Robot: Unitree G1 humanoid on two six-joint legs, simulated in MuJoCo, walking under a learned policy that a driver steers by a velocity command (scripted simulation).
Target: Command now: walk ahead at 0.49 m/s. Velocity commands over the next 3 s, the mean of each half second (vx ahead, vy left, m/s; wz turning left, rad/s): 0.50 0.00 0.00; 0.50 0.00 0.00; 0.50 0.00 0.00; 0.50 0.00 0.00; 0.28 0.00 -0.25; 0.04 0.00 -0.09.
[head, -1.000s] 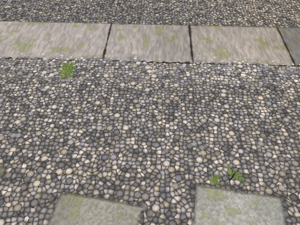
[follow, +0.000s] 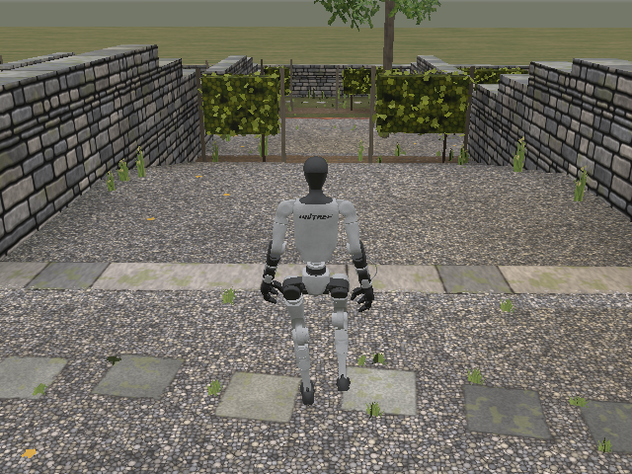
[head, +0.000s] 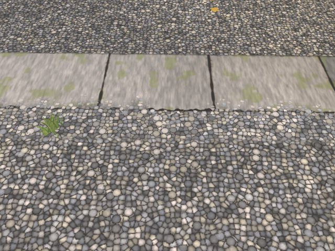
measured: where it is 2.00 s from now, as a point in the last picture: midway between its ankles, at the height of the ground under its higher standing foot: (176, 134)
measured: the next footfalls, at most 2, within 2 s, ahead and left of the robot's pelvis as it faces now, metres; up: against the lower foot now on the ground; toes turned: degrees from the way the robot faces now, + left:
right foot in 0.36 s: +0.37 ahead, -0.13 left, +0.00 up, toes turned -3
left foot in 0.92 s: +0.67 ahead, +0.05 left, +0.00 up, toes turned +5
